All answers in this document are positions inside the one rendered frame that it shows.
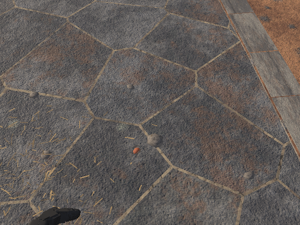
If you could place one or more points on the robot left hand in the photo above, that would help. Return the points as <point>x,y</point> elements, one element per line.
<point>55,216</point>

